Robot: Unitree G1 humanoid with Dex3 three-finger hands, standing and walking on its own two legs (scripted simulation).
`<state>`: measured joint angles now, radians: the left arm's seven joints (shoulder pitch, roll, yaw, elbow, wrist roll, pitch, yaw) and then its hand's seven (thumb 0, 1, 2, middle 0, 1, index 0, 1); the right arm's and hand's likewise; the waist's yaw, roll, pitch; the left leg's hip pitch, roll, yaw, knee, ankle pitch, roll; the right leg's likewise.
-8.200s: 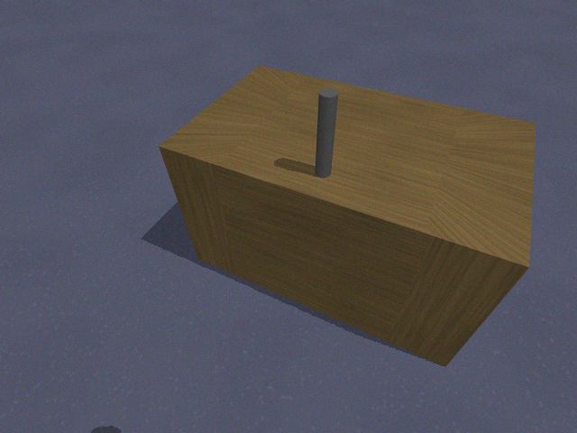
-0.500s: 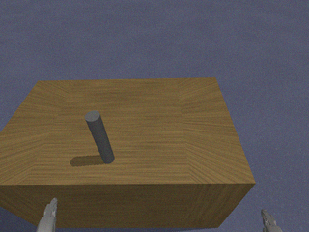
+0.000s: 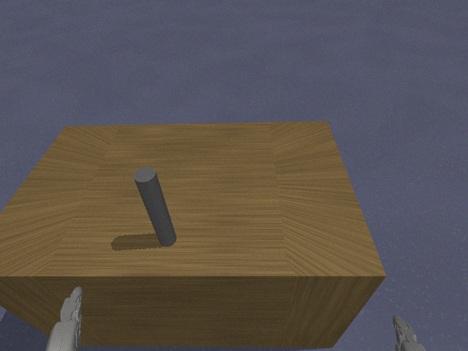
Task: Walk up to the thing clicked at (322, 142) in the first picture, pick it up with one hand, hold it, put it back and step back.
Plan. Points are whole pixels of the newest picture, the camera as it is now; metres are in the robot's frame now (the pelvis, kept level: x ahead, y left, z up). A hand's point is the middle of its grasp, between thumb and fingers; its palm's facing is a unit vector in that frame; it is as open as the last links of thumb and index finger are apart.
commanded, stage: rise first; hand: left
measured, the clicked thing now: (157, 211) +0.46 +0.22 -0.05
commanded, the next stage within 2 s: go down in 0.02 s
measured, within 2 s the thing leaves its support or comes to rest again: neither
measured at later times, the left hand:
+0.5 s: hand (78, 295) +0.24 +0.30 -0.01, palm faces +0.32 -0.93 -0.19, open 17.5 cm
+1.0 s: hand (72, 270) +0.28 +0.33 -0.01, palm faces +0.27 -0.96 -0.09, open 17.4 cm
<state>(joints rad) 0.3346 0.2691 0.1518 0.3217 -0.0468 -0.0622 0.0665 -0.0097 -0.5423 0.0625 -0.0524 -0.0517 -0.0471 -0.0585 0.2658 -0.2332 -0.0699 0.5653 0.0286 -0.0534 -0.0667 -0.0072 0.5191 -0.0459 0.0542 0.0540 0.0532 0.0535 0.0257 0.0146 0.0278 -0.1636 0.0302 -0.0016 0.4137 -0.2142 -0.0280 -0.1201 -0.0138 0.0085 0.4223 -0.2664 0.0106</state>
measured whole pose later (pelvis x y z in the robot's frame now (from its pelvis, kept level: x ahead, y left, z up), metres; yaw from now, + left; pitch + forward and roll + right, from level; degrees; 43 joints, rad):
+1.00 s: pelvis +0.00 +0.02 -0.03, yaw +0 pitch +8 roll -1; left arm -0.10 0.43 0.47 0.68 -0.21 -0.35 -0.31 -0.01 -0.55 0.08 -0.06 -0.07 -0.06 -0.07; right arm 0.30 -0.24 -0.07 0.48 0.02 -0.10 -0.04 -0.01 0.48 -0.06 0.05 0.05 0.05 0.05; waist -0.01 -0.03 -0.08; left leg -0.56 0.03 -0.01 0.80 -0.38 0.00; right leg -0.49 -0.02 0.01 0.76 -0.41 0.04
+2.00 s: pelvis -0.01 +0.02 -0.07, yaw -1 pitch +18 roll -3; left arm -0.47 0.77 0.72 1.00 -0.24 -0.30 -0.56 -0.01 -0.56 0.08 -0.05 -0.04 -0.05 -0.05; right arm 0.36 -0.28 0.02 0.29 0.01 -0.14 -0.05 -0.01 0.51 -0.05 0.05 0.05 0.05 0.05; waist -0.11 -0.03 -0.14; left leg -0.89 0.05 -0.05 1.05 -0.47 -0.01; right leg -0.80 0.01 -0.02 0.97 -0.49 0.03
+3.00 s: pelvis -0.02 +0.02 -0.08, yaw +0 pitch +19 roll -4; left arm -0.49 0.80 0.74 1.01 -0.23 -0.29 -0.57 -0.01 -0.50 0.06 -0.05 -0.03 -0.05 -0.03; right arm 0.37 -0.29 0.00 0.25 0.00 -0.15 -0.05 -0.01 0.52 -0.05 0.05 0.05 0.05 0.05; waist -0.12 -0.04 -0.14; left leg -0.94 0.05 -0.06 1.08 -0.47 0.00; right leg -0.83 0.01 -0.03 0.99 -0.49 0.04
